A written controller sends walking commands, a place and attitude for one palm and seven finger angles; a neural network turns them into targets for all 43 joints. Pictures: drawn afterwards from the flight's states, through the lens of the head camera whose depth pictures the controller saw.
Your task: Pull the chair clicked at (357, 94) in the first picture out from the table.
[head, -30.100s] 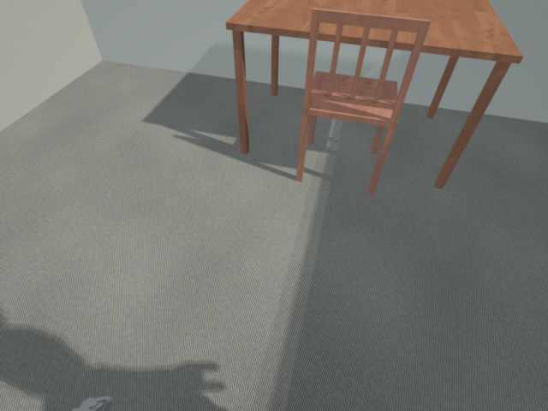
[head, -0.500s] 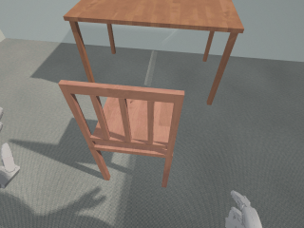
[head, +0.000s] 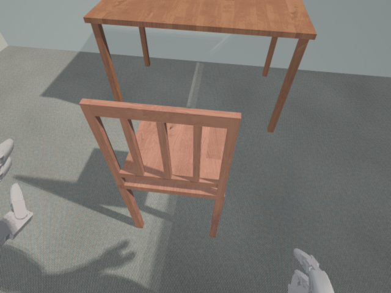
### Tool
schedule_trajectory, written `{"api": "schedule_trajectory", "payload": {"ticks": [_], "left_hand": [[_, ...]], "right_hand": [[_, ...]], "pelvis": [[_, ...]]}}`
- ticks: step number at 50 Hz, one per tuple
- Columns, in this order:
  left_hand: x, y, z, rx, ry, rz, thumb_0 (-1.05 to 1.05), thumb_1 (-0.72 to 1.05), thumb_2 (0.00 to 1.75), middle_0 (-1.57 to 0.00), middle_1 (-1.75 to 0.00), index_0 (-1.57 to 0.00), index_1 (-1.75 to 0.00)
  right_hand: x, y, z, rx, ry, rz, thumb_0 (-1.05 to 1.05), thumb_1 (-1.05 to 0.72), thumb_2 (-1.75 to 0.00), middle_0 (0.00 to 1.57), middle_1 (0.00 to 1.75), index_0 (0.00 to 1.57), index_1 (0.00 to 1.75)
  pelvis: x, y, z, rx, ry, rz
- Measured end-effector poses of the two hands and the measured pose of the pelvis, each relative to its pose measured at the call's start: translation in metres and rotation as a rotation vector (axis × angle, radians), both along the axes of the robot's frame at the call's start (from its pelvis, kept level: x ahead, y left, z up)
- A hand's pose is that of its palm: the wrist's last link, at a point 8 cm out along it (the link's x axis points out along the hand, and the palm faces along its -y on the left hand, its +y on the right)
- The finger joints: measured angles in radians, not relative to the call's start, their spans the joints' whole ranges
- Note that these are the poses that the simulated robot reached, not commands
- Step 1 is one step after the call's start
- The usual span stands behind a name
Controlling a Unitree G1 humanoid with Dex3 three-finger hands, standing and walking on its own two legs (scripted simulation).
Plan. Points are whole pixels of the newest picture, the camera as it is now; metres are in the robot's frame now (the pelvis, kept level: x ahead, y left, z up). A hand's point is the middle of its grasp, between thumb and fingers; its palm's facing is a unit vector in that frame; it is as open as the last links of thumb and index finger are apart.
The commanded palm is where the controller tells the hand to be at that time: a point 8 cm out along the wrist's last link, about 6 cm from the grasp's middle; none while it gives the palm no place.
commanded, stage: let the arm hang, fingers relaxed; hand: left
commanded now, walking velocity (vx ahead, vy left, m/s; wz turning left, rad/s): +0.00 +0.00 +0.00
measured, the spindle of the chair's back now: (165, 152) +0.52 +0.12 -0.11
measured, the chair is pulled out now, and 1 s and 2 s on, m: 0.67 0.67 0.67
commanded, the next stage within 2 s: look to check the result in 1.08 s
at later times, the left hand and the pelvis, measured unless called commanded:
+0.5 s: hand out of the picture +0.01 +0.18 -0.17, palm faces +0.00 -0.97 -0.25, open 7.1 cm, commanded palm none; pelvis -0.01 -0.01 -0.01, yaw +0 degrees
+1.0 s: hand out of the picture -0.01 +0.15 -0.18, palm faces +0.02 -0.98 -0.20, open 7.3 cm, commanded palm none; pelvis +0.00 -0.02 +0.00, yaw +0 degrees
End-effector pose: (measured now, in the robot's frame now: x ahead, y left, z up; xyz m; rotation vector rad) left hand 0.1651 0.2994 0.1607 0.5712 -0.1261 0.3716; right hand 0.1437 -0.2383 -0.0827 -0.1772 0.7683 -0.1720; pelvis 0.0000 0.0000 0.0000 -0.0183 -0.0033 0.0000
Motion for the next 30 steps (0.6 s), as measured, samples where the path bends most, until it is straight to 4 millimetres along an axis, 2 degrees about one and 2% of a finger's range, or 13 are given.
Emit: {"api": "schedule_trajectory", "payload": {"ticks": [2, 5, 8, 10, 12, 15, 20, 25, 30], "left_hand": [[0.008, 0.006, -0.044, -0.052, 0.159, 0.013, 0.00, 0.89, 0.90, -0.20, -0.30, -0.21, -0.30], [0.003, 0.001, -0.141, -0.236, 0.514, 0.091, 0.00, 0.90, 0.90, -0.20, -0.30, -0.20, -0.30], [-0.032, -0.034, -0.228, -0.391, 0.872, 0.115, 0.00, 0.90, 0.90, -0.19, -0.30, -0.20, -0.30], [-0.064, -0.065, -0.268, -0.480, 1.061, 0.095, 0.00, 0.91, 0.90, -0.19, -0.30, -0.20, -0.30], [-0.095, -0.094, -0.294, -0.569, 1.196, 0.082, 0.00, 0.91, 0.90, -0.20, -0.30, -0.20, -0.30], [-0.109, -0.092, -0.303, -0.621, 1.186, 0.153, -0.06, 1.01, 0.90, -0.21, -0.30, -0.21, -0.30], [-0.134, -0.079, -0.304, -0.569, 1.286, 0.179, -0.05, 1.00, 0.90, -0.21, -0.30, -0.21, -0.30], [-0.156, -0.067, -0.299, -0.529, 1.360, 0.235, -0.02, 0.95, 0.90, -0.20, -0.30, -0.21, -0.30], [-0.168, -0.067, -0.296, -0.520, 1.392, 0.267, -0.01, 0.92, 0.90, -0.20, -0.30, -0.20, -0.30]], "right_hand": [[-0.002, 0.001, -0.013, 0.016, 0.037, 0.043, 0.01, -0.90, -0.90, 0.20, 0.30, 0.20, 0.30], [-0.013, 0.004, -0.036, 0.041, 0.121, 0.056, 0.01, -0.90, -0.90, 0.20, 0.30, 0.20, 0.30], [-0.034, 0.008, -0.051, 0.063, 0.214, 0.043, 0.01, -0.90, -0.90, 0.20, 0.30, 0.20, 0.30], [-0.054, 0.011, -0.054, 0.067, 0.284, 0.028, 0.01, -0.90, -0.90, 0.20, 0.30, 0.20, 0.30], [-0.076, 0.011, -0.055, 0.060, 0.359, 0.014, 0.01, -0.91, -0.90, 0.20, 0.30, 0.20, 0.30], [-0.108, 0.004, -0.053, 0.031, 0.472, -0.006, 0.01, -0.92, -0.90, 0.20, 0.30, 0.20, 0.30], [-0.147, -0.008, -0.055, 0.016, 0.578, -0.055, 0.01, -0.92, -0.90, 0.20, 0.30, 0.20, 0.30], [-0.172, -0.006, -0.062, 0.049, 0.632, -0.077, 0.01, -0.92, -0.90, 0.20, 0.30, 0.20, 0.30], [-0.185, 0.006, -0.069, 0.096, 0.666, -0.071, 0.01, -0.91, -0.90, 0.20, 0.30, 0.20, 0.30]], "pelvis": [[-0.003, 0.003, -0.004, 0.010, 0.016, 0.012], [-0.005, 0.006, -0.010, 0.026, 0.027, 0.012], [-0.006, 0.005, -0.013, 0.032, 0.020, 0.003], [-0.006, 0.002, -0.012, 0.033, 0.011, -0.001], [-0.006, -0.001, -0.011, 0.030, 0.005, -0.001], [-0.008, -0.007, -0.009, 0.022, 0.000, 0.011], [-0.008, -0.008, -0.006, 0.012, -0.009, 0.010], [-0.007, -0.008, -0.005, 0.015, -0.015, 0.007], [-0.007, -0.010, -0.005, 0.019, -0.015, 0.006]]}}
